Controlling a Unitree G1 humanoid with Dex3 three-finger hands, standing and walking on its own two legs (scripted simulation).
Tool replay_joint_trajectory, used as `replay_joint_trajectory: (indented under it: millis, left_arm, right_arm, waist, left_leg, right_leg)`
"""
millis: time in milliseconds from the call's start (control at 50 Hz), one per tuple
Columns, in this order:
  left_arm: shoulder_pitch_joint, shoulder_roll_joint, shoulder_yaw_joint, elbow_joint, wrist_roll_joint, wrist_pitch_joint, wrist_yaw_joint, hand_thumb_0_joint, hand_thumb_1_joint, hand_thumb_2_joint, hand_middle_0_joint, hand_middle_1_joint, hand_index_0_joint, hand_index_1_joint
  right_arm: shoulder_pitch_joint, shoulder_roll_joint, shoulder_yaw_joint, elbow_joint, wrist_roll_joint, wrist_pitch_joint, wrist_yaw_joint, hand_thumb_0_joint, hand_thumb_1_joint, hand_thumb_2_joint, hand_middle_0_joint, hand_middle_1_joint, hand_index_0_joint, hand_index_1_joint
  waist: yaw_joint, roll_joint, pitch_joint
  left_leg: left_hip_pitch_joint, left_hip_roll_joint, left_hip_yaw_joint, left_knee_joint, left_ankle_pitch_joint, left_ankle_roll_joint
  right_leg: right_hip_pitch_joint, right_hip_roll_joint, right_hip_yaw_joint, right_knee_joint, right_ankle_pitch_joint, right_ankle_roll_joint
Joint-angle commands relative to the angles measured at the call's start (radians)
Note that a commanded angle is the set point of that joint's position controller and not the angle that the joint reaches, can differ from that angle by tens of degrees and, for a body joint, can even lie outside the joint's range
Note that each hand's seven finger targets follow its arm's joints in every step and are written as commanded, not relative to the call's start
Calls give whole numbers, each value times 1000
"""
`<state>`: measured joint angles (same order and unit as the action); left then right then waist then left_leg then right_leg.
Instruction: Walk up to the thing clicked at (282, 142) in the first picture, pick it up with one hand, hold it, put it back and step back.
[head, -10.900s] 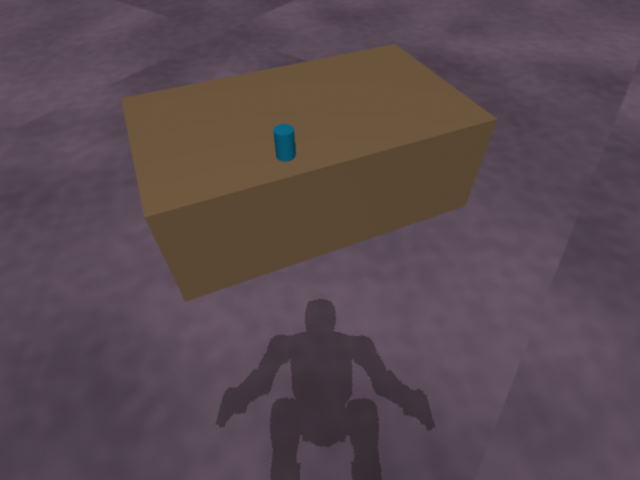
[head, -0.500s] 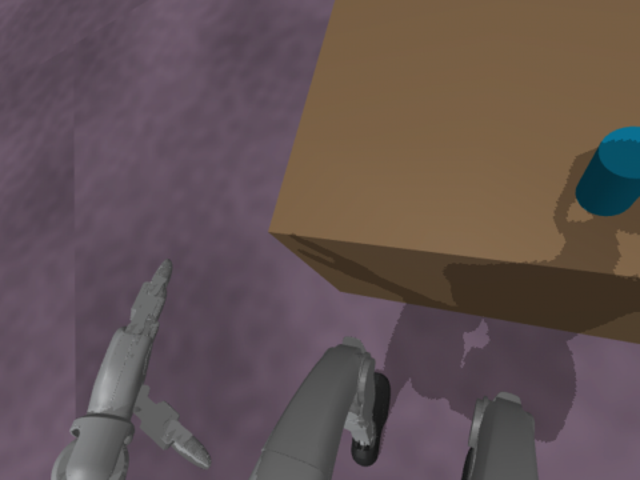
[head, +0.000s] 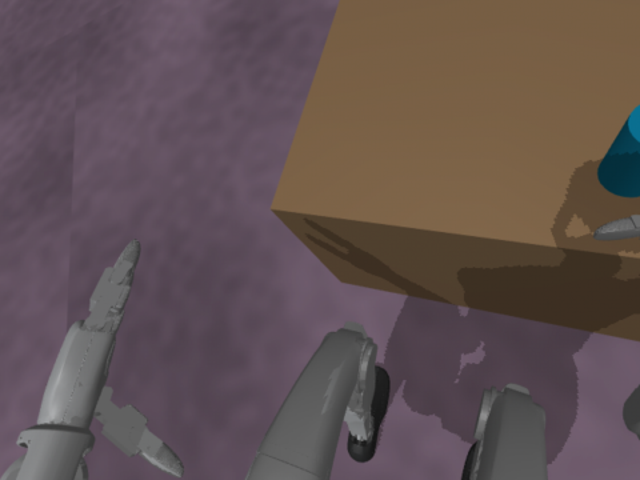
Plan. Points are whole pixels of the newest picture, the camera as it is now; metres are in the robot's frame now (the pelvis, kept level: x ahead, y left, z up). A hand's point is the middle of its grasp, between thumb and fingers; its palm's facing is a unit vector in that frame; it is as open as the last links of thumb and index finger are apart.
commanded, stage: close in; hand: right
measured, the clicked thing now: out of the picture +0.56 -0.20 -0.06
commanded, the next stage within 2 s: close in 0.04 s
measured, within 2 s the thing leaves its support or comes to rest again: leaves its support in 1.24 s
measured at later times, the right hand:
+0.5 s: hand out of the picture +0.54 -0.19 -0.04, palm faces +0.16 +0.99 +0.00, open 15.6 cm
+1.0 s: hand out of the picture +0.54 -0.19 -0.04, palm faces +0.16 +0.99 +0.00, open 9.3 cm
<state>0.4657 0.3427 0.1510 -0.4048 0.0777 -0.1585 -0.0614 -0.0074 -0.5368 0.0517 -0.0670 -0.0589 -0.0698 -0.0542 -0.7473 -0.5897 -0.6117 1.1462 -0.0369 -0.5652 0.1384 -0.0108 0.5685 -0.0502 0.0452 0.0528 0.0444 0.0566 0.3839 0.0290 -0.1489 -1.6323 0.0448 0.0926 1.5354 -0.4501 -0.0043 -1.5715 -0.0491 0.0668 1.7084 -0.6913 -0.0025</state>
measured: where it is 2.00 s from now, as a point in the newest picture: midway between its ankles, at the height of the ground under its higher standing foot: (416, 470)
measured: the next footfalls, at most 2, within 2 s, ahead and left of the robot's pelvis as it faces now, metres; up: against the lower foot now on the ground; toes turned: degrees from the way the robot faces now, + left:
none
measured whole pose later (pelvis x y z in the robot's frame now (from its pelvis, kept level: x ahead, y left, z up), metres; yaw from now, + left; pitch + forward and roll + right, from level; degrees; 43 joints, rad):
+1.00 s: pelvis +0.01 +0.01 +0.00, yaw -1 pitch +32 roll +4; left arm 0.50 0.35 0.17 -0.48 0.06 -0.17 -0.07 -0.01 -0.56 0.07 -0.06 -0.05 -0.05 -0.05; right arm -0.79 -0.58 -0.59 1.14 -0.05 -0.57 0.09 0.00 0.20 -0.64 0.84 0.75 0.90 0.78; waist 0.39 0.04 -0.14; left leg -1.63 0.04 0.09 1.54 -0.47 0.01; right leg -1.56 -0.05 0.06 1.68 -0.70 0.01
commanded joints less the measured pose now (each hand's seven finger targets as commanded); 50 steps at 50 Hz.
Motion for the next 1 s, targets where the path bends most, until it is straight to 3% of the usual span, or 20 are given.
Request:
replay_joint_trajectory:
  millis: [0,60,120,200,300,360,380,400,420,440,480,560,600,640,700,780,840,860,920,980]
  left_arm:
    - [97,183,173,-206,-18,-54,36,0,-549,46,-53,-52,-51,-53]
    - [94,171,166,-230,-20,-62,32,0,-550,46,-53,-53,-52,-54]
    - [99,199,213,-216,-17,-70,34,0,-611,95,-49,-34,-24,-62]
    - [105,138,148,-194,-14,-73,26,0,-582,72,-52,-45,-39,-60]
    - [100,190,185,-229,-10,-73,29,0,-579,70,-53,-47,-41,-60]
    - [109,170,165,-223,-11,-67,22,0,-583,73,-51,-46,-38,-60]
    - [109,163,153,-234,-12,-64,19,0,-583,73,-52,-47,-39,-60]
    - [100,177,171,-238,-11,-63,20,0,-581,74,-50,-45,-37,-59]
    - [97,179,174,-246,-12,-62,21,0,-579,73,-49,-45,-37,-58]
    - [110,192,189,-256,-10,-60,21,0,-579,73,-51,-47,-39,-59]
    - [127,164,161,-224,-11,-56,17,0,-584,78,-48,-45,-35,-60]
    - [99,212,194,-250,-16,-51,20,0,-584,79,-47,-44,-34,-58]
    - [111,215,213,-253,-17,-48,20,0,-586,80,-45,-42,-32,-56]
    - [120,188,193,-208,-22,-45,16,0,-583,80,-43,-41,-30,-56]
    - [102,203,202,-246,-26,-48,20,0,-580,77,-44,-40,-32,-53]
    - [131,168,174,-204,-31,-46,20,0,-574,72,-46,-41,-35,-52]
    - [97,193,191,-269,-30,-56,28,0,-577,68,-48,-42,-38,-53]
    - [102,198,195,-256,-30,-54,30,0,-577,67,-48,-42,-37,-54]
    - [139,149,156,-192,-32,-53,23,0,-576,63,-48,-41,-37,-52]
    - [128,184,172,-274,-26,-60,27,0,-574,62,-46,-41,-35,-51]
  right_arm:
    - [-308,-204,7,-189,12,-78,-28,0,549,-58,40,58,40,59]
    - [-322,-204,-6,-195,13,-87,-43,0,520,-63,46,62,45,62]
    - [-363,-151,44,-216,3,-93,-47,0,477,-24,88,37,79,37]
    - [-382,-162,50,-200,-13,-97,-54,0,458,-15,271,111,258,112]
    - [-395,-187,37,-166,-24,-89,-63,0,433,-18,334,138,319,138]
    - [-396,-179,33,-136,-26,-83,-69,0,408,-72,442,222,428,223]
    - [-436,-219,13,-174,-27,-87,-73,0,391,-98,468,250,455,251]
    - [-436,-197,41,-194,-31,-86,-68,0,402,-103,495,268,483,269]
    - [-463,-238,19,-209,-36,-84,-72,0,371,-124,517,290,504,291]
    - [-455,-197,47,-190,-41,-76,-70,0,354,-139,539,309,525,310]
    - [-460,-153,70,-170,-33,-66,-67,0,309,-198,599,372,587,373]
    - [-434,-222,24,-180,-39,-54,-83,0,279,-282,737,491,729,492]
    - [-415,-200,29,-174,-36,-53,-82,0,260,-316,829,556,821,557]
    - [-366,-134,56,-158,-23,-47,-68,0,216,-374,919,633,910,635]
    - [-398,-181,38,-232,-25,-52,-71,0,162,-423,973,687,964,688]
    - [-344,-145,46,-152,-10,-50,-62,0,20,-554,1031,789,1023,790]
    - [-392,-230,12,-211,-15,-64,-68,0,-102,-656,1103,882,1094,883]
    - [-377,-210,15,-185,-9,-65,-65,0,-117,-707,1132,931,1125,932]
    - [-343,-191,21,-148,-3,-70,-52,0,-236,-864,1187,1055,1184,1056]
    - [-392,-259,-3,-265,-9,-73,-49,0,-280,-927,1205,1106,1202,1107]
  waist:
    - [-12,-287,-521]
    - [-14,-290,-513]
    - [15,-316,-531]
    - [-10,-335,-515]
    - [4,-332,-554]
    - [11,-328,-541]
    - [5,-339,-561]
    - [4,-383,-593]
    - [-2,-381,-617]
    - [24,-369,-623]
    - [24,-362,-566]
    - [3,-360,-598]
    - [12,-341,-608]
    - [5,-339,-560]
    - [-8,-358,-619]
    - [-6,-306,-534]
    - [-1,-299,-578]
    - [14,-281,-563]
    - [-7,-296,-510]
    - [-13,-346,-654]
  left_leg:
    - [487,-49,-59,-150,95,28]
    - [474,-50,-53,-145,108,30]
    - [453,-50,-56,-146,130,29]
    - [430,-47,-54,-133,136,31]
    - [434,-48,-47,-119,164,32]
    - [438,-47,-47,-113,168,33]
    - [432,-47,-47,-112,150,34]
    - [423,-47,-47,-104,174,36]
    - [426,-48,-47,-109,161,34]
    - [424,-48,-43,-108,167,33]
    - [422,-47,-43,-115,150,34]
    - [412,-51,-35,-101,163,36]
    - [444,-52,-38,-110,187,33]
    - [427,-51,-36,-111,184,36]
    - [420,-54,-34,-107,189,36]
    - [449,-51,-43,-128,164,32]
    - [502,-48,-65,-138,171,27]
    - [502,-47,-66,-137,178,26]
    - [461,-49,-70,-141,150,29]
    - [549,-44,-79,-142,191,27]
  right_leg:
    - [265,31,-5,-286,204,-1]
    - [281,35,-7,-287,220,0]
    - [323,31,-7,-276,243,1]
    - [320,33,-8,-272,263,5]
    - [340,33,0,-265,309,7]
    - [314,33,-1,-261,315,7]
    - [313,35,2,-265,297,7]
    - [365,32,1,-262,343,11]
    - [378,31,2,-261,331,9]
    - [387,31,5,-258,336,10]
    - [331,35,4,-268,290,7]
    - [369,30,10,-267,343,13]
    - [360,32,3,-258,350,7]
    - [349,34,0,-269,349,10]
    - [414,28,9,-267,393,12]
    - [318,36,-5,-275,304,3]
    - [303,34,-12,-259,290,-4]
    - [291,34,-13,-253,292,-4]
    - [272,37,-16,-260,272,-4]
    - [340,36,-21,-263,312,1]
